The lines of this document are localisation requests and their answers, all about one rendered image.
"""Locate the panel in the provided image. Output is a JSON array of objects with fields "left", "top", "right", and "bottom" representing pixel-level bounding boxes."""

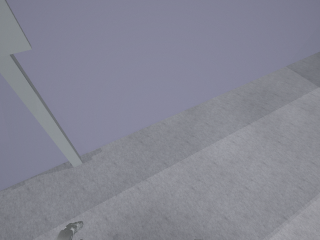
[{"left": 0, "top": 0, "right": 83, "bottom": 167}]

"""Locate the left robot hand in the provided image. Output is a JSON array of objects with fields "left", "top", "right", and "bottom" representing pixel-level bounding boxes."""
[{"left": 55, "top": 221, "right": 84, "bottom": 240}]

